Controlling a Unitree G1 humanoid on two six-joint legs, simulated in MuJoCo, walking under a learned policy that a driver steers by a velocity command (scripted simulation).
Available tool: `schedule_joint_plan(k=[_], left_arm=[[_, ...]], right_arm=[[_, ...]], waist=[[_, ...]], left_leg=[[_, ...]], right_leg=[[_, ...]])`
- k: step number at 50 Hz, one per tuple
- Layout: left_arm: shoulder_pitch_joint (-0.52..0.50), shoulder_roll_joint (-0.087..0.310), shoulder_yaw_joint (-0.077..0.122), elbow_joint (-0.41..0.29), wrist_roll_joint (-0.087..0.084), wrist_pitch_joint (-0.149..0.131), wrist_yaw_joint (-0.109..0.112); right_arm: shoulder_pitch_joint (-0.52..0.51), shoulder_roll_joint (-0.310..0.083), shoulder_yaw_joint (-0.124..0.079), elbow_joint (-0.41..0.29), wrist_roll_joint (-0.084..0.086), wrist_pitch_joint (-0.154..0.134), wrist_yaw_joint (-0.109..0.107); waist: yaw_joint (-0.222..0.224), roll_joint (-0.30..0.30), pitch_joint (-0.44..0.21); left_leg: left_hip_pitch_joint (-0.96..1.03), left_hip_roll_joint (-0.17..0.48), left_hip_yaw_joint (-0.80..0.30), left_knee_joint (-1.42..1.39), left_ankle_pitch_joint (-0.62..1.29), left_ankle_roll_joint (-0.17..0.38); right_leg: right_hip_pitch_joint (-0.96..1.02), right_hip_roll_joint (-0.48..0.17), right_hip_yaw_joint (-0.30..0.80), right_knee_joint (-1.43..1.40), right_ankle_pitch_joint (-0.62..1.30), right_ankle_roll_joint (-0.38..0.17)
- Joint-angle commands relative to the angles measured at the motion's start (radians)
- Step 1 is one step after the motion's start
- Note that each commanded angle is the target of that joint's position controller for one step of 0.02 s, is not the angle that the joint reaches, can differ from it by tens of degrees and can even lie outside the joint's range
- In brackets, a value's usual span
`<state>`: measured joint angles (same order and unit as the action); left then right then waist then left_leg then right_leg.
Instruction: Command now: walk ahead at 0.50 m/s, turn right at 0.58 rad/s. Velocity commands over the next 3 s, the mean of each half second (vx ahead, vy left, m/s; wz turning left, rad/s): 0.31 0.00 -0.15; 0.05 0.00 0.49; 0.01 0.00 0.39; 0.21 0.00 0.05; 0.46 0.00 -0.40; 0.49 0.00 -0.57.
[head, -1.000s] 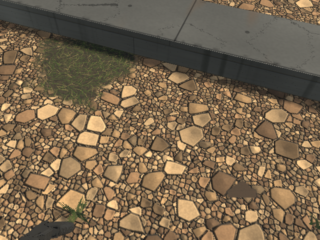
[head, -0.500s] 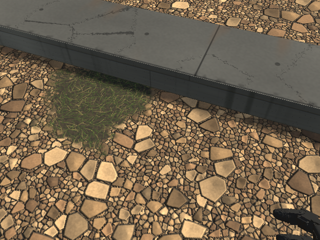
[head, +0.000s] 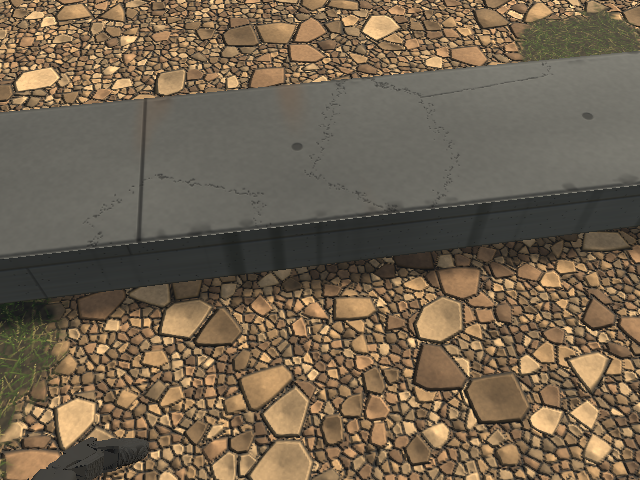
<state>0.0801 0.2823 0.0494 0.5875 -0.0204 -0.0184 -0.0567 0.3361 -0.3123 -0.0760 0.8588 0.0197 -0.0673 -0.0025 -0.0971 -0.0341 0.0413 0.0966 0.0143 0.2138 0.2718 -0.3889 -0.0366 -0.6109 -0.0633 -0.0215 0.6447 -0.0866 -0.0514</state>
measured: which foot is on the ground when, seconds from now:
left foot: down 0.00-0.06, up 0.08-0.48, down 0.50-0.98, up 1.00-1.00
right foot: up 0.00-0.02, down 0.04-0.52, up 0.54-0.96, down 0.98-1.00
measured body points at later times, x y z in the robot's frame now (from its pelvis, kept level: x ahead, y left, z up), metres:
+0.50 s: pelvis +0.25 -0.02 +0.00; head +0.27 -0.01 +0.45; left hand +0.36 +0.24 -0.12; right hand +0.35 -0.28 -0.12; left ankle +0.35 +0.06 -0.72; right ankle +0.16 -0.10 -0.73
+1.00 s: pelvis +0.30 -0.05 +0.01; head +0.33 -0.05 +0.46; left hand +0.37 +0.27 -0.09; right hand +0.53 -0.29 -0.09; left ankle +0.35 +0.06 -0.72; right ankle +0.36 -0.17 -0.73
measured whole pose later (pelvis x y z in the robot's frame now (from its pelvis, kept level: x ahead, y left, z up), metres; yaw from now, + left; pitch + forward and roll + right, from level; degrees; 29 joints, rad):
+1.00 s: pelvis +0.30 -0.05 +0.01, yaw +16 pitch +1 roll +0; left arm 0.15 0.30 0.07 0.78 -0.01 -0.02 0.03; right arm 0.13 -0.32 -0.08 0.73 0.02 0.05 -0.03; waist -0.02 0.03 0.04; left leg -0.37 -0.15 -0.23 0.50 -0.15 0.03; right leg -0.27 0.03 0.09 0.48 -0.22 0.04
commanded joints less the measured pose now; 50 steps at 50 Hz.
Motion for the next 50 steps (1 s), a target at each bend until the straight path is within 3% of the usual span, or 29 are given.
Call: schedule_joint_plan(k=[1, 2, 3, 4, 5, 6, 7, 8, 9, 12, 17, 18, 20, 24, 25, 26, 27, 28, 30, 31, 32, 34, 35, 37, 39, 45, 48, 49, 50], left_arm=[[0.111, 0.139, 0.059, -0.059, 0.004, -0.003, 0.000], [0.281, 0.195, 0.092, -0.013, 0.000, 0.004, 0.015], [0.370, 0.293, 0.115, 0.005, -0.007, 0.014, 0.038], [0.338, 0.326, 0.106, -0.035, -0.006, -0.004, 0.031], [0.332, 0.225, 0.079, -0.030, 0.002, -0.018, 0.024], [0.300, 0.189, 0.066, -0.016, 0.007, -0.028, 0.024], [0.222, 0.166, 0.057, -0.020, 0.011, -0.033, 0.026], [0.163, 0.136, 0.046, -0.029, 0.022, -0.036, 0.027], [0.135, 0.127, 0.041, -0.037, 0.032, -0.038, 0.031], [0.116, 0.127, 0.036, 0.002, 0.033, -0.053, 0.041], [0.126, 0.122, 0.029, 0.065, 0.043, -0.046, 0.061], [0.194, 0.082, 0.011, 0.108, 0.043, -0.044, 0.048], [0.203, 0.094, 0.016, 0.125, 0.047, -0.039, 0.047], [0.176, 0.140, 0.038, 0.140, 0.042, -0.008, 0.078], [0.181, 0.145, 0.041, 0.143, 0.039, -0.003, 0.084], [0.205, 0.142, 0.040, 0.116, 0.046, -0.005, 0.088], [0.286, 0.060, 0.021, 0.093, 0.030, 0.008, 0.079], [0.272, 0.069, 0.012, 0.127, 0.055, 0.025, 0.079], [0.171, 0.090, 0.019, 0.128, 0.044, 0.034, 0.073], [0.145, 0.098, 0.022, 0.121, 0.047, 0.038, 0.073], [0.156, 0.099, 0.020, 0.128, 0.053, 0.048, 0.073], [0.175, 0.086, 0.016, 0.143, 0.052, 0.060, 0.074], [0.100, 0.098, 0.032, 0.112, 0.005, 0.048, 0.095], [0.078, 0.097, 0.030, 0.114, 0.011, 0.037, 0.121], [0.081, 0.097, 0.034, 0.121, 0.019, 0.029, 0.126], [0.089, 0.097, 0.037, 0.137, 0.010, -0.002, 0.100], [0.147, 0.108, 0.043, 0.162, 0.004, -0.020, 0.083], [0.167, 0.140, 0.053, 0.168, 0.011, -0.021, 0.083], [0.172, 0.204, 0.064, 0.159, 0.031, -0.015, 0.089]], right_arm=[[-0.052, -0.218, -0.052, -0.062, 0.014, 0.007, -0.013], [-0.047, -0.194, -0.041, -0.067, 0.009, 0.008, -0.017], [0.004, -0.092, -0.007, -0.100, -0.035, -0.001, -0.013], [0.025, -0.053, 0.019, -0.145, -0.037, -0.035, 0.002], [-0.077, -0.152, -0.006, -0.150, 0.003, -0.056, 0.016], [-0.121, -0.146, -0.001, -0.163, 0.022, -0.068, 0.022], [-0.131, -0.128, 0.002, -0.152, 0.005, -0.069, 0.011], [-0.124, -0.136, -0.004, -0.139, -0.016, -0.060, 0.004], [-0.097, -0.136, -0.006, -0.130, -0.020, -0.045, 0.003], [-0.036, -0.081, 0.007, -0.090, -0.025, -0.010, -0.003], [-0.152, -0.039, 0.028, -0.105, -0.015, -0.008, 0.012], [-0.112, 0.006, 0.044, -0.083, -0.062, 0.023, 0.026], [-0.144, -0.022, 0.035, -0.096, -0.053, 0.041, 0.038], [-0.112, -0.078, 0.012, -0.105, -0.070, 0.037, 0.044], [-0.041, -0.091, 0.004, -0.087, -0.075, 0.027, 0.040], [0.035, -0.172, -0.015, -0.082, -0.071, 0.017, 0.030], [0.022, -0.266, -0.044, -0.088, -0.046, 0.028, 0.022], [0.046, -0.206, -0.038, -0.090, -0.001, 0.041, 0.023], [-0.058, -0.116, -0.017, -0.105, -0.015, 0.065, 0.016], [-0.089, -0.091, -0.012, -0.106, -0.015, 0.074, 0.013], [-0.105, -0.082, -0.011, -0.107, -0.016, 0.081, 0.010], [-0.100, -0.099, -0.018, -0.101, -0.024, 0.088, 0.014], [-0.179, -0.120, -0.025, -0.162, -0.004, 0.070, 0.000], [-0.174, -0.138, -0.031, -0.156, -0.002, 0.058, -0.023], [-0.170, -0.153, -0.038, -0.155, -0.006, 0.063, -0.034], [-0.197, -0.162, -0.044, -0.174, -0.008, 0.095, -0.034], [-0.232, -0.157, -0.041, -0.190, 0.006, 0.111, -0.033], [-0.218, -0.138, -0.035, -0.193, 0.009, 0.114, -0.035], [-0.175, -0.089, -0.022, -0.193, 0.003, 0.115, -0.031]], waist=[[0.149, 0.119, -0.088], [0.235, 0.086, -0.175], [0.218, -0.128, -0.265], [0.165, -0.237, -0.433], [0.224, -0.095, -0.380], [0.204, -0.069, -0.240], [0.153, 0.019, -0.150], [0.117, 0.012, -0.110], [0.088, -0.004, -0.105], [0.056, -0.006, -0.115], [0.110, -0.032, -0.097], [0.100, -0.021, -0.089], [0.118, -0.052, -0.058], [0.093, -0.053, -0.037], [0.058, -0.006, -0.070], [0.046, 0.123, -0.150], [0.109, 0.316, -0.238], [0.074, 0.196, -0.309], [0.086, 0.091, -0.134], [0.096, 0.104, -0.092], [0.104, 0.130, -0.095], [0.102, 0.127, -0.118], [0.097, 0.131, -0.123], [0.080, 0.147, -0.131], [0.073, 0.158, -0.121], [0.070, 0.176, -0.101], [0.114, 0.178, -0.105], [0.119, 0.149, -0.110], [0.091, -0.021, -0.134]], left_leg=[[-0.035, 0.240, -0.032, 0.261, 1.076, 0.126], [-0.173, 0.204, -0.012, 0.492, 1.004, 0.092], [-0.529, 0.110, -0.006, 0.846, 0.362, 0.040], [-0.799, -0.067, -0.218, 1.104, -0.219, 0.011], [-0.895, 0.003, -0.324, 1.132, -0.144, 0.027], [-0.907, 0.044, -0.298, 1.068, -0.056, 0.046], [-0.854, 0.085, -0.285, 0.982, 0.011, 0.041], [-0.780, 0.110, -0.281, 0.916, 0.039, 0.029], [-0.707, 0.117, -0.281, 0.903, 0.046, 0.017], [-0.628, 0.103, -0.245, 0.799, 0.117, -0.025], [-0.558, 0.076, -0.228, 0.460, 0.461, -0.012], [-0.506, 0.044, -0.187, 0.439, 0.428, 0.005], [-0.502, 0.028, -0.188, 0.412, 0.406, 0.028], [-0.496, -0.009, -0.188, 0.281, 0.211, 0.084], [-0.404, -0.015, -0.212, 0.177, 0.342, 0.108], [-0.256, 0.131, -0.419, 0.169, 0.787, 0.160], [-0.047, 0.353, -0.746, 0.169, 1.160, 0.369], [-0.028, 0.341, -0.768, 0.131, 0.996, 0.392], [-0.188, 0.239, -0.628, 0.067, 0.655, 0.331], [-0.239, 0.195, -0.590, 0.035, 0.550, 0.296], [-0.270, 0.159, -0.562, 0.018, 0.492, 0.275], [-0.277, 0.131, -0.548, 0.012, 0.433, 0.260], [-0.278, 0.151, -0.607, -0.011, 0.291, 0.267], [-0.257, 0.151, -0.645, -0.024, 0.133, 0.262], [-0.285, 0.134, -0.655, -0.026, 0.064, 0.250], [-0.349, 0.099, -0.702, -0.001, 0.092, 0.233], [-0.368, 0.064, -0.716, 0.058, 0.143, 0.196], [-0.420, 0.021, -0.684, 0.110, 0.085, 0.155], [-0.524, -0.069, -0.557, 0.321, -0.086, 0.100]], right_leg=[[0.247, 0.106, -0.090, -0.045, -0.086, -0.073], [0.518, 0.127, -0.061, -0.088, -0.031, -0.113], [0.853, -0.097, 0.302, -0.104, -0.034, -0.214], [1.034, -0.286, 0.859, -0.288, -0.225, -0.391], [0.994, -0.267, 0.772, -0.340, -0.273, -0.326], [0.853, -0.231, 0.617, -0.346, -0.216, -0.283], [0.693, -0.189, 0.495, -0.341, -0.021, -0.246], [0.577, -0.160, 0.399, -0.339, 0.217, -0.227], [0.499, -0.143, 0.345, -0.347, 0.372, -0.224], [0.405, -0.123, 0.191, -0.375, 0.625, -0.222], [0.413, -0.068, 0.023, -0.403, 0.541, -0.151], [0.417, -0.067, -0.020, -0.384, 0.554, -0.121], [0.440, -0.087, -0.019, -0.362, 0.517, -0.105], [0.562, -0.140, 0.017, -0.167, 0.529, -0.083], [0.564, -0.105, -0.004, -0.027, 0.490, -0.052], [0.472, -0.016, -0.065, 0.215, 0.248, -0.006], [0.179, 0.188, -0.068, 0.496, -0.513, 0.037], [0.145, 0.137, 0.070, 0.559, -0.584, 0.034], [0.097, 0.083, 0.084, 0.541, -0.453, 0.044], [0.104, 0.064, 0.082, 0.480, -0.407, 0.053], [0.146, 0.065, 0.071, 0.444, -0.374, 0.064], [0.180, 0.081, 0.059, 0.380, -0.358, 0.078], [0.144, 0.082, 0.111, 0.326, -0.361, 0.101], [0.127, 0.078, 0.136, 0.235, -0.323, 0.125], [0.147, 0.086, 0.140, 0.174, -0.291, 0.139], [0.257, 0.110, 0.127, 0.008, -0.260, 0.134], [0.384, 0.111, 0.100, -0.223, -0.141, 0.095], [0.466, 0.049, 0.128, -0.300, -0.094, 0.069], [0.551, -0.156, 0.304, -0.356, -0.107, -0.008]])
